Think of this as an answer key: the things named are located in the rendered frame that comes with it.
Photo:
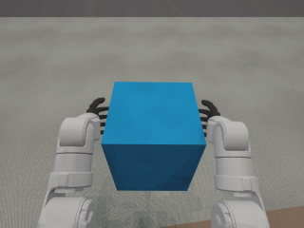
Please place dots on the carton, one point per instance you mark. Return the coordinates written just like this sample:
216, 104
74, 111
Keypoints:
153, 137

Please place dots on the right robot upper arm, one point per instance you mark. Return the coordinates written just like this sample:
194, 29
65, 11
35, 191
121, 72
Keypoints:
234, 213

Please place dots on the left robot hand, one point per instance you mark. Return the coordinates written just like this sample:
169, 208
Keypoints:
96, 110

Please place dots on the robot left forearm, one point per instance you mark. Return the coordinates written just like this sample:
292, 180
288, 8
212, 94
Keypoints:
75, 147

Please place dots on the left robot upper arm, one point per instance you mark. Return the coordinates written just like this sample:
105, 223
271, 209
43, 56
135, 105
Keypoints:
69, 212

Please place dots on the robot right forearm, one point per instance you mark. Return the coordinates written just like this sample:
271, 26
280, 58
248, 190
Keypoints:
234, 168

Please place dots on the right robot hand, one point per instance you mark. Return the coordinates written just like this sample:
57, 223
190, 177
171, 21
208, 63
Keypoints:
210, 113

